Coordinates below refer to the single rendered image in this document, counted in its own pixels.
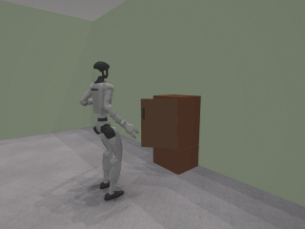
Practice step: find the right robot upper arm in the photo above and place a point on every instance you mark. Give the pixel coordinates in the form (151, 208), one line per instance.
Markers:
(108, 89)

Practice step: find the left robot upper arm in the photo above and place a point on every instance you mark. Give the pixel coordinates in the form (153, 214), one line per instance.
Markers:
(84, 100)

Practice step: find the right robot foot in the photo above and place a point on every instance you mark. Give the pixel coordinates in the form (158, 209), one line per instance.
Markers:
(116, 194)

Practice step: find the robot right hand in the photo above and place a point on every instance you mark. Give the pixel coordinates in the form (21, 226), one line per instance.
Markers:
(129, 128)

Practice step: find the robot right forearm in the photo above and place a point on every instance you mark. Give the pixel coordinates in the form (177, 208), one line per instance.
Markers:
(118, 119)

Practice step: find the cupboard door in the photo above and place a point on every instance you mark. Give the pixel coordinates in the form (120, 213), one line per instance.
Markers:
(159, 128)

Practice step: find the left robot thigh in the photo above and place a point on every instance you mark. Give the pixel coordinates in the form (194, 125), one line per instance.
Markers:
(106, 141)

